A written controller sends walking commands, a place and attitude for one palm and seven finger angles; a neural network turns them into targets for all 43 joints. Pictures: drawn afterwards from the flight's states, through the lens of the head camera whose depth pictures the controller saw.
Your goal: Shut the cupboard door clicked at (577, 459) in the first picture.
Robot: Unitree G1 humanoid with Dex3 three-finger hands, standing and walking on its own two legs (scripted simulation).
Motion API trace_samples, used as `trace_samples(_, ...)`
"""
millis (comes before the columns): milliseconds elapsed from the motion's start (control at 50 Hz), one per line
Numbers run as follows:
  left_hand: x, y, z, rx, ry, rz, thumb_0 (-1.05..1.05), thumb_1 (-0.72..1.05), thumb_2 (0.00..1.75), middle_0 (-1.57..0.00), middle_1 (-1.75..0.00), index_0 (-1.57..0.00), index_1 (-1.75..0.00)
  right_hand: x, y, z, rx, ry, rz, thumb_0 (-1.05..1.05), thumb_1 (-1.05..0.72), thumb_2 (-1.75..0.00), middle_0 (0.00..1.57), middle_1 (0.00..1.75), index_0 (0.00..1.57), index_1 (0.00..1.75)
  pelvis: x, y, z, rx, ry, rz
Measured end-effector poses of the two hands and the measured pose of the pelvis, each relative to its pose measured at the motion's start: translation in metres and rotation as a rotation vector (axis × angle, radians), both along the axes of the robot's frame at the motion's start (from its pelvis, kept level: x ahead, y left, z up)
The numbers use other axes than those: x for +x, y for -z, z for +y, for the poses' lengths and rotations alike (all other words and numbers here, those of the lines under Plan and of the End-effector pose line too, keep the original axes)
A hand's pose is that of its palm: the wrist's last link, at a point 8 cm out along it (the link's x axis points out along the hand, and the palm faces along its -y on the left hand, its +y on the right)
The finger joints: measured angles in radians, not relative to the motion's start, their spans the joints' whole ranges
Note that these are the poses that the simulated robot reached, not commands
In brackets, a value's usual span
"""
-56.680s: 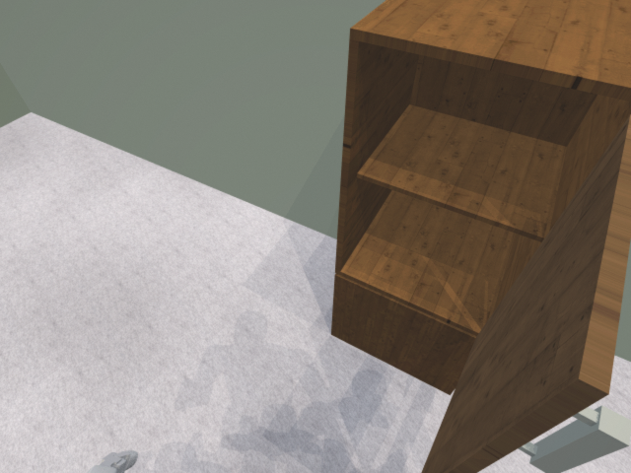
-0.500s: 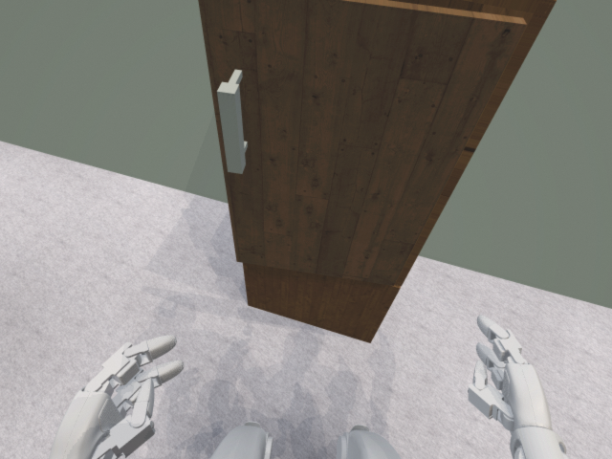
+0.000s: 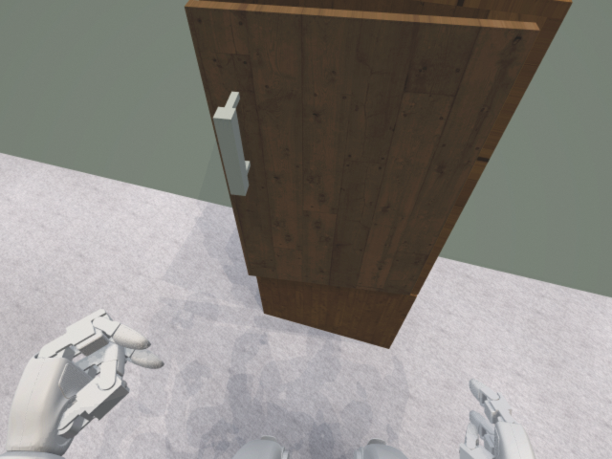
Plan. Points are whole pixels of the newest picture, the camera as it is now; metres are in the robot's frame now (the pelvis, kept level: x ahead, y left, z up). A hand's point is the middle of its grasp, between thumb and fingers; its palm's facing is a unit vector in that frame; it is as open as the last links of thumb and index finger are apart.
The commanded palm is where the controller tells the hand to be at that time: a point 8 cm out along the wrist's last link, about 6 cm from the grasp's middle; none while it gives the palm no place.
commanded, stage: raise the hand and make a fist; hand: left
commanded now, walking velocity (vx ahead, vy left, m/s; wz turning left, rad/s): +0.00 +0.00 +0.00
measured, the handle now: (236, 145) +0.50 +0.14 +0.12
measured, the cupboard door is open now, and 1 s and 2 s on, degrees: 9 9 9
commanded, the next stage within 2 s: bring the fist close to the handle in 0.98 s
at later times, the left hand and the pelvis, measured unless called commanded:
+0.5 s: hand (144, 350) +0.21 +0.19 +0.10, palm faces -0.07 -1.00 -0.06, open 3.1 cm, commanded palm +0.20 +0.25 +0.12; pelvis +0.00 +0.01 +0.02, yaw +0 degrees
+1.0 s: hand (140, 320) +0.23 +0.19 +0.13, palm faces -0.01 -1.00 -0.07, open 3.1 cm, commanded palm +0.21 +0.24 +0.12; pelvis +0.01 +0.00 +0.03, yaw +0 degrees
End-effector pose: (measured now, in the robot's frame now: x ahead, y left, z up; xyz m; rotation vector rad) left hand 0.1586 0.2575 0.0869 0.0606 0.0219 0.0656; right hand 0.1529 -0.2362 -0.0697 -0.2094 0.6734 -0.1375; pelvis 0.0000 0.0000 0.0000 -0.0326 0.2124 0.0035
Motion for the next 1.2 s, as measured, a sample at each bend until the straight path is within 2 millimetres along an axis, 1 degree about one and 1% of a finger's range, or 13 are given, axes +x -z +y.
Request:
trace_samples(100, 0.007, 0.017, -0.020, -0.033, 0.129, 0.022, 0.01, 0.91, 0.90, -0.98, -1.15, -0.97, -1.15, 0.007, -0.009, -0.007, -0.052, -0.016, -0.037, 0.02, -0.90, -0.90, 0.20, 0.30, 0.20, 0.30, -0.005, 0.002, 0.005, -0.011, -0.008, -0.012)
trace_samples(140, 0.013, 0.017, -0.026, -0.024, 0.181, 0.039, 0.01, 0.90, 0.90, -1.02, -1.19, -1.01, -1.19, 0.010, -0.017, -0.006, -0.056, -0.008, -0.063, 0.02, -0.90, -0.90, 0.20, 0.30, 0.20, 0.30, -0.006, 0.000, 0.006, -0.010, -0.003, -0.020)
trace_samples(200, 0.021, 0.002, -0.023, 0.004, 0.180, 0.007, 0.01, 0.90, 0.90, -1.07, -1.25, -1.07, -1.25, 0.014, -0.028, 0.000, -0.040, 0.005, -0.102, 0.02, -0.90, -0.90, 0.20, 0.30, 0.20, 0.30, -0.005, -0.005, 0.006, -0.009, 0.004, -0.039)
trace_samples(300, 0.027, -0.028, -0.004, 0.015, 0.066, -0.075, 0.01, 0.90, 0.90, -1.17, -1.35, -1.16, -1.35, 0.020, -0.038, 0.016, 0.009, -0.016, -0.131, 0.02, -0.90, -0.90, 0.20, 0.30, 0.20, 0.30, -0.001, -0.014, 0.007, -0.011, 0.001, -0.067)
trace_samples(360, 0.029, -0.026, -0.003, 0.005, 0.058, -0.042, 0.01, 0.90, 0.90, -1.21, -1.41, -1.21, -1.41, 0.021, -0.039, 0.024, 0.027, -0.045, -0.126, 0.02, -0.90, -0.90, 0.20, 0.30, 0.20, 0.30, 0.000, -0.017, 0.008, -0.012, -0.005, -0.077)
trace_samples(440, 0.033, -0.014, -0.013, -0.006, 0.117, 0.042, 0.01, 0.90, 0.90, -1.26, -1.46, -1.25, -1.45, 0.018, -0.038, 0.027, 0.029, -0.069, -0.110, 0.02, -0.90, -0.90, 0.20, 0.30, 0.20, 0.30, 0.000, -0.021, 0.009, -0.011, -0.007, -0.087)
trace_samples(480, 0.036, -0.015, -0.016, -0.001, 0.136, 0.047, 0.01, 0.90, 0.90, -1.27, -1.47, -1.27, -1.47, 0.016, -0.038, 0.027, 0.024, -0.070, -0.100, 0.02, -0.90, -0.90, 0.20, 0.30, 0.20, 0.30, 0.000, -0.022, 0.008, -0.009, -0.005, -0.092)
trace_samples(640, 0.054, -0.052, -0.003, 0.024, 0.078, -0.100, 0.01, 0.90, 0.90, -1.30, -1.50, -1.29, -1.50, 0.009, -0.038, 0.016, 0.017, -0.055, -0.067, 0.02, -0.90, -0.90, 0.20, 0.30, 0.20, 0.30, 0.005, -0.029, 0.004, -0.005, -0.007, -0.110)
trace_samples(680, 0.057, -0.049, -0.005, 0.011, 0.086, -0.074, 0.01, 0.90, 0.90, -1.30, -1.50, -1.29, -1.50, 0.009, -0.038, 0.013, 0.019, -0.047, -0.066, 0.02, -0.90, -0.90, 0.20, 0.30, 0.20, 0.30, 0.006, -0.030, 0.004, -0.003, -0.006, -0.110)
trace_samples(800, 0.055, -0.024, -0.019, -0.029, 0.134, 0.072, 0.01, 0.90, 0.90, -1.30, -1.50, -1.29, -1.50, 0.009, -0.043, 0.003, 0.003, -0.024, -0.072, 0.02, -0.90, -0.90, 0.20, 0.30, 0.20, 0.30, 0.008, -0.034, 0.002, 0.005, 0.003, -0.110)
trace_samples(980, 0.053, -0.047, -0.015, 0.011, 0.073, -0.090, 0.01, 0.90, 0.90, -1.30, -1.50, -1.30, -1.50, 0.015, -0.043, -0.001, -0.005, -0.054, -0.072, 0.02, -0.90, -0.90, 0.20, 0.30, 0.20, 0.30, 0.007, -0.032, -0.004, 0.005, -0.006, -0.113)
trace_samples(1120, 0.051, -0.029, -0.026, -0.007, 0.134, 0.045, 0.01, 0.90, 0.90, -1.30, -1.50, -1.30, -1.50, 0.016, -0.041, 0.002, 0.021, -0.039, -0.078, 0.02, -0.90, -0.90, 0.20, 0.30, 0.20, 0.30, 0.007, -0.033, -0.005, 0.010, -0.001, -0.113)
trace_samples(1200, 0.057, -0.033, -0.022, -0.004, 0.100, -0.005, 0.01, 0.90, 0.90, -1.31, -1.50, -1.30, -1.50, 0.015, -0.039, 0.001, 0.009, -0.046, -0.065, 0.02, -0.90, -0.90, 0.20, 0.30, 0.20, 0.30, 0.004, -0.032, -0.007, 0.010, -0.005, -0.115)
